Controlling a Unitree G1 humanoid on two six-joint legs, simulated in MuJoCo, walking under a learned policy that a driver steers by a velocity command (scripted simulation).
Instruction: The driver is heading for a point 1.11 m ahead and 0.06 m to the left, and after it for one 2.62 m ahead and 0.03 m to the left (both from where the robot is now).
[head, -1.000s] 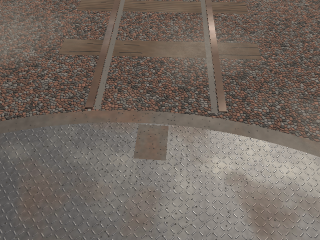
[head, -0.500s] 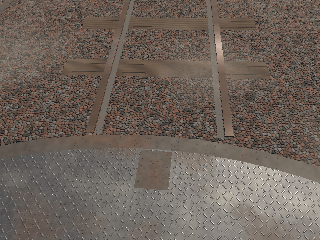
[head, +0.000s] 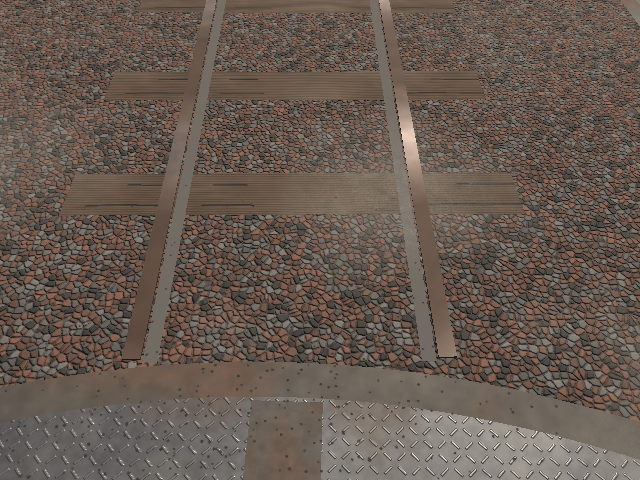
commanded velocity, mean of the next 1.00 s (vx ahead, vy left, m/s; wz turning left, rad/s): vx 0.50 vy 0.00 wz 0.00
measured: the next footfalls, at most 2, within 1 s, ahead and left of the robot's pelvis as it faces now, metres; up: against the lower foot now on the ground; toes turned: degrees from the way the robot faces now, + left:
right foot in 0.28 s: +0.34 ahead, -0.16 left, +0.00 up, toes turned -2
left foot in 0.86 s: +0.65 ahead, +0.07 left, +0.00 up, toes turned +3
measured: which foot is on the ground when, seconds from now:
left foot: down 0.00-0.30, up 0.32-0.84, down 0.86-1.00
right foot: up 0.00-0.26, down 0.28-0.86, up 0.88-1.00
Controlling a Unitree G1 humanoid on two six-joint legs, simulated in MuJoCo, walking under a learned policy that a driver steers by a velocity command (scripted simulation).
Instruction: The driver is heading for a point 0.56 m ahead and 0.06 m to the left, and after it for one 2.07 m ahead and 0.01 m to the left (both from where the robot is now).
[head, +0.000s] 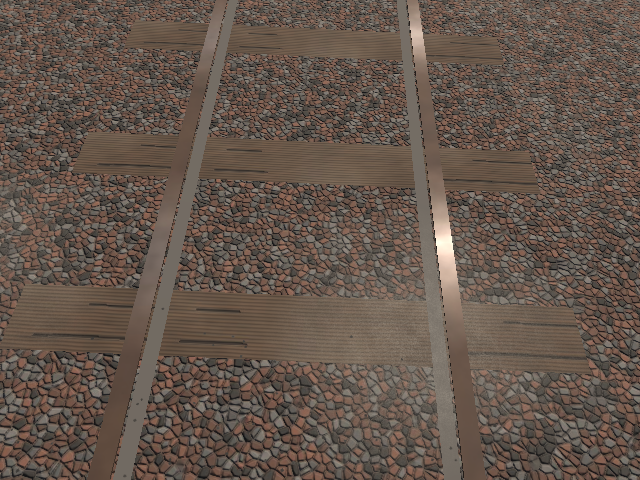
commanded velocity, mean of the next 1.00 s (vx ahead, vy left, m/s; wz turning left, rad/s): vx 0.50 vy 0.00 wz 0.22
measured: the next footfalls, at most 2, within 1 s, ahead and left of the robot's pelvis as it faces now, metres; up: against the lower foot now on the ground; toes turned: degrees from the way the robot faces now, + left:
right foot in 0.44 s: +0.42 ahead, -0.15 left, +0.00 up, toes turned -2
left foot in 1.00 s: +0.67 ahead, +0.13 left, +0.00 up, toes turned +19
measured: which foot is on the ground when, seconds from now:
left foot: down 0.00-0.44, up 0.46-0.98, down 1.00-1.00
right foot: up 0.00-0.42, down 0.44-1.00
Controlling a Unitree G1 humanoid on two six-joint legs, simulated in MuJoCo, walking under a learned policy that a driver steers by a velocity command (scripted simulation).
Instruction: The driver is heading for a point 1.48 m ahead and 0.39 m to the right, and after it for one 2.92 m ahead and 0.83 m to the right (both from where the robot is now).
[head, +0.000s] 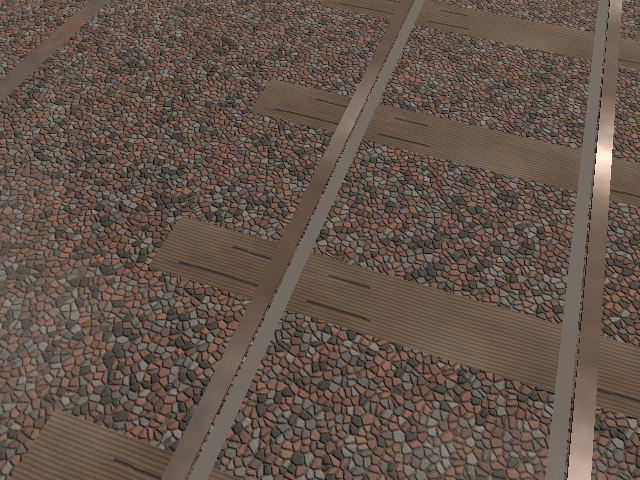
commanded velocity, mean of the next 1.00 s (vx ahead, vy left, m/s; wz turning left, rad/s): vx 0.50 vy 0.00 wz -0.33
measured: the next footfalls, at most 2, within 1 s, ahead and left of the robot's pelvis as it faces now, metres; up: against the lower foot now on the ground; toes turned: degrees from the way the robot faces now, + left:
right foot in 0.58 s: +0.48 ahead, -0.12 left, +0.00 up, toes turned -12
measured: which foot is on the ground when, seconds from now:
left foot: down 0.00-0.58, up 0.60-1.00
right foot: down 0.00-0.02, up 0.04-0.56, down 0.58-1.00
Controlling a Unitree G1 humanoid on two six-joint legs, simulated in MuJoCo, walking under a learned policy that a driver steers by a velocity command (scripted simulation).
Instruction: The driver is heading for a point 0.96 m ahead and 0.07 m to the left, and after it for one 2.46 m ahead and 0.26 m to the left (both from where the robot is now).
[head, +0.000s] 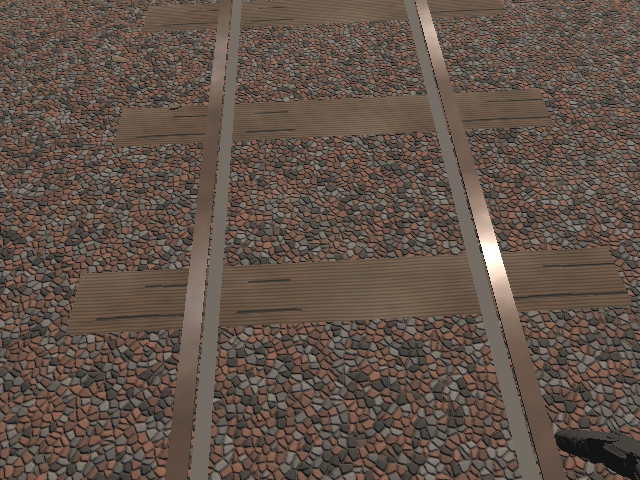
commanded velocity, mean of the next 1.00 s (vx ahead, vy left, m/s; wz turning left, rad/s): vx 0.50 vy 0.00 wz -0.01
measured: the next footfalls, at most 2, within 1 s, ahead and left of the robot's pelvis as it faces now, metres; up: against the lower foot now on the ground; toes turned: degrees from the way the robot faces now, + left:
left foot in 0.04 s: +0.19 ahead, +0.13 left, +0.00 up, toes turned -5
right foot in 0.52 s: +0.40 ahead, -0.17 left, +0.00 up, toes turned -11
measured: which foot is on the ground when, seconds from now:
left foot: up 0.00-0.02, down 0.04-0.54, up 0.56-1.00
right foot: down 0.00-0.04, up 0.06-0.50, down 0.52-1.00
